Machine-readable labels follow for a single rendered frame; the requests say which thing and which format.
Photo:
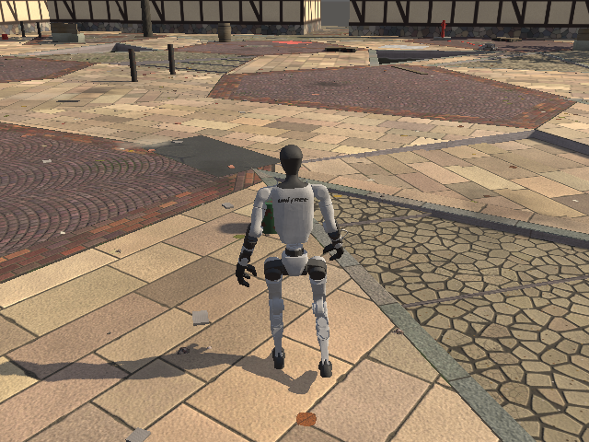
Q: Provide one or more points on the right robot upper arm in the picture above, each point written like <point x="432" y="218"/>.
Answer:
<point x="321" y="193"/>

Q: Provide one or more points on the left robot forearm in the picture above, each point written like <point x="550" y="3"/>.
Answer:
<point x="247" y="248"/>

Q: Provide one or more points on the robot left hand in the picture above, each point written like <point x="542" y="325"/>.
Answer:
<point x="240" y="273"/>

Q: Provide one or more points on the right robot shin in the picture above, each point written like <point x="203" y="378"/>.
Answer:
<point x="322" y="327"/>

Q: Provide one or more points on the humanoid robot torso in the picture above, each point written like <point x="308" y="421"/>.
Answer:
<point x="293" y="212"/>

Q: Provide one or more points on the robot right hand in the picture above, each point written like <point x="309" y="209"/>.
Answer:
<point x="335" y="256"/>

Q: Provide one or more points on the right robot forearm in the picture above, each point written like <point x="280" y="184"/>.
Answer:
<point x="335" y="237"/>

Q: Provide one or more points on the left robot upper arm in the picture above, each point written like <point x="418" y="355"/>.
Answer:
<point x="263" y="195"/>

